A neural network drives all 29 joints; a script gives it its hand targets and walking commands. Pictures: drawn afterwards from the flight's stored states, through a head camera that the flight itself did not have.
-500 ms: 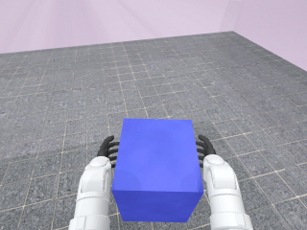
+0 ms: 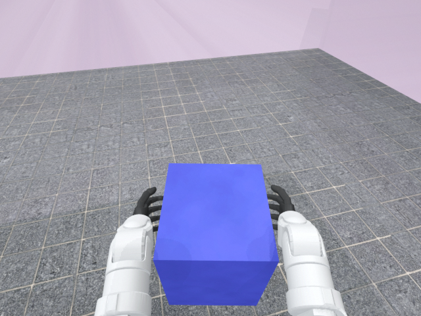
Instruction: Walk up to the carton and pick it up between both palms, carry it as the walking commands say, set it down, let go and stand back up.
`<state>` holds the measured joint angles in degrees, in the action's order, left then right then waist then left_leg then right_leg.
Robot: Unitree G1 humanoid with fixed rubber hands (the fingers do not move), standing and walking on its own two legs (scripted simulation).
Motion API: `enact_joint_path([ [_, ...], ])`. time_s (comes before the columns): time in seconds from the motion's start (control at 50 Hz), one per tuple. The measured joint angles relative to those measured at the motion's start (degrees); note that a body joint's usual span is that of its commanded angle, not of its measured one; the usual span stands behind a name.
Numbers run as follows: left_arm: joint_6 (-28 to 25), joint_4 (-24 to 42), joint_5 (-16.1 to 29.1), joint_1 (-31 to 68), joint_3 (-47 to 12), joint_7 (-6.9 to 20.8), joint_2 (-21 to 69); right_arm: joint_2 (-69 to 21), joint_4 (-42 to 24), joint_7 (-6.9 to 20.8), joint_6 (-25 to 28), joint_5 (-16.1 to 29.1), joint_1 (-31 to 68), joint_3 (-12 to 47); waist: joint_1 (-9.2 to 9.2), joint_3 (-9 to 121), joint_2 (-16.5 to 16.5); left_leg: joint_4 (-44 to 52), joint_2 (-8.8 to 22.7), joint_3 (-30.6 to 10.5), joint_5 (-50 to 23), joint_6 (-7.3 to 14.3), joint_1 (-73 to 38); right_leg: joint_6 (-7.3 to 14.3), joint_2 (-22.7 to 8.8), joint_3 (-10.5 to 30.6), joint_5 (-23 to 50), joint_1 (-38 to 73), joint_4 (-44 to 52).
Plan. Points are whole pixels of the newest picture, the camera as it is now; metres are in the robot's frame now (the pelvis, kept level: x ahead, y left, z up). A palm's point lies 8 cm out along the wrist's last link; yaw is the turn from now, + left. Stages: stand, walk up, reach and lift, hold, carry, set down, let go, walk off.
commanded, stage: hold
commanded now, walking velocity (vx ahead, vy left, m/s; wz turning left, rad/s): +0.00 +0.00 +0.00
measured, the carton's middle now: (213, 236) +0.31 +0.00 -0.02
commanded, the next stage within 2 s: carry in 0.18 s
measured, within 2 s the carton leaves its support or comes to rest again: neither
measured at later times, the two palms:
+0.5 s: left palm (105, 224) +0.28 +0.21 +0.07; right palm (253, 209) +0.31 -0.08 +0.07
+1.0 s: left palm out of the picture +0.14 +0.37 +0.06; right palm (159, 237) +0.25 +0.10 +0.07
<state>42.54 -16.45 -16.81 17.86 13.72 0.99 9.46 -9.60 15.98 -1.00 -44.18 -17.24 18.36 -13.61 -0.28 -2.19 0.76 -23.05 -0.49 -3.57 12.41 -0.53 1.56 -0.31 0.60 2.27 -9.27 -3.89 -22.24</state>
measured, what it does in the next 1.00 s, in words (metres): steps to the left, turning left: left foot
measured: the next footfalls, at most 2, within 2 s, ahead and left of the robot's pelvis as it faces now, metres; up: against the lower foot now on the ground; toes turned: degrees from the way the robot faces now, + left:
left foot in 0.88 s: +0.02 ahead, +0.26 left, +0.00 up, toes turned +24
right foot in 1.22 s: +0.02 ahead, +0.11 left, +0.00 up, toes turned +16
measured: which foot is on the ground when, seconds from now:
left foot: down 0.00-0.60, up 0.62-0.86, down 0.88-1.00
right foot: down 0.00-0.88, up 0.90-1.00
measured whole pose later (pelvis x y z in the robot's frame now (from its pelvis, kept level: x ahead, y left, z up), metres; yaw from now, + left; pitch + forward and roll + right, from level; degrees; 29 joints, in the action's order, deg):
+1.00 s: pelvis -0.03 +0.15 -0.02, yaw +19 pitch +4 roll +1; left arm 68.9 27.3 -1.5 0.5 3.1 -9.5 7.3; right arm -7.3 -24.4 -9.6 -68.0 -1.8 2.4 -1.3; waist -0.8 7.3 -1.9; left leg -36.1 -1.2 6.2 14.8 4.0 25.9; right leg -5.8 -10.3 -4.6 -34.2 -31.3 -65.1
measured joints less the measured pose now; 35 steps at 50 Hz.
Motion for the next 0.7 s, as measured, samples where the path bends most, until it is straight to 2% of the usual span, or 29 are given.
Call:
enact_joint_path([
  [0.16, 0.2, 0.8, 0.3, -0.8, -0.8, 0.0, -0.2, 0.3, -0.8, -0.2, -0.1, 0.4, -0.9, 1.0, -0.03, 0.2, 0.0, 0.6, 0.1, 0.0, 0.0, -0.1, -0.2, 0.1, 0.1, 0.0, 0.0, 0.1, 0.5],
  [0.26, 1.0, 2.8, 1.0, -0.9, -2.2, -0.6, -0.2, 0.5, -3.8, -0.4, -1.0, 1.6, -1.6, 1.1, 0.92, 6.4, 0.2, -8.2, 0.7, 1.0, 5.5, 0.5, 11.3, -0.3, -0.3, -1.3, -2.3, -9.4, -4.9],
  [0.3, 2.1, 5.6, 2.5, -1.4, -3.2, -1.4, -0.4, 0.7, -6.5, -0.9, -1.8, 3.2, -2.2, 1.7, 1.18, 7.7, -0.5, -10.2, 0.3, 2.5, 8.0, 1.0, 14.4, -0.8, -1.4, -1.5, -3.3, -12.4, -7.1],
  [0.36, 4.4, 12.0, 4.7, -3.0, -4.7, -2.7, -0.8, 0.8, -11.9, -2.0, -3.7, 5.9, -2.9, 3.0, 1.50, 8.5, -2.1, -9.1, -1.3, 4.0, 2.6, 1.7, 16.9, -2.2, -3.7, -0.9, -4.8, -16.5, -10.7],
  [0.4, 6.2, 17.0, 6.2, -4.4, -5.4, -3.5, -1.1, 0.8, -15.2, -2.7, -5.2, 7.4, -3.0, 4.3, 1.61, 8.9, -2.8, -10.3, -2.7, 4.6, 2.1, 2.7, 18.9, -2.7, -5.3, -1.4, -5.8, -19.9, -15.3],
  [0.46, 9.4, 24.4, 8.7, -6.8, -6.0, -4.8, -1.6, 1.0, -20.8, -3.9, -8.2, 9.2, -3.9, 6.6, 1.08, 8.7, -1.5, -12.8, -2.9, 4.6, 4.2, 4.0, 21.7, -2.5, -5.0, -2.8, -17.3, -25.3, -27.9],
  [0.5, 11.6, 28.4, 10.3, -7.9, -6.7, -5.7, -1.7, 1.3, -25.2, -4.6, -10.5, 10.0, -5.3, 7.9, 0.39, 8.5, -0.5, -13.2, -3.0, 4.2, 4.1, 4.3, 22.9, -2.3, -4.4, -3.7, -19.3, -26.9, -31.9],
  [0.56, 14.8, 33.5, 12.3, -9.2, -7.9, -6.8, -1.9, 1.7, -31.7, -5.5, -13.9, 11.0, -7.7, 9.2, -0.27, 8.5, 0.6, -14.1, -3.7, 3.4, 3.9, 4.7, 24.8, -2.3, -3.8, -5.4, -17.8, -25.4, -26.9],
  [0.6, 16.8, 36.4, 13.3, -10.1, -8.8, -7.4, -1.9, 1.9, -35.8, -6.4, -16.3, 11.8, -9.3, 9.8, -0.51, 8.7, 1.1, -16.5, -4.6, 2.8, 4.7, 4.7, 26.5, -1.9, -3.8, -7.0, -10.8, -21.6, -17.1],
  [0.62, 17.5, 37.1, 13.6, -10.5, -9.5, -7.7, -1.9, 2.1, -37.4, -6.8, -17.3, 12.3, -10.1, 9.7, -0.66, 8.8, 2.2, -19.3, -4.2, 2.7, 5.7, 4.5, 27.9, -1.3, -3.7, -7.9, -8.1, -21.3, -16.2],
  [0.66, 19.1, 37.7, 14.1, -12.0, -10.9, -8.2, -2.0, 2.3, -39.4, -7.4, -19.2, 13.2, -12.6, 9.6, -0.27, 9.1, 2.1, -29.2, -3.5, 5.0, 13.5, 2.6, 31.5, -0.5, -4.9, -9.3, -9.4, -21.3, -17.2],
  [0.7, 20.9, 39.0, 14.5, -14.0, -11.7, -8.7, -2.1, 2.3, -40.8, -8.1, -21.3, 14.2, -14.4, 10.0, 0.32, 9.1, 0.9, -36.5, -2.1, 7.0, 15.2, 1.1, 33.6, -0.8, -6.9, -10.3, -10.2, -19.7, -15.9],
])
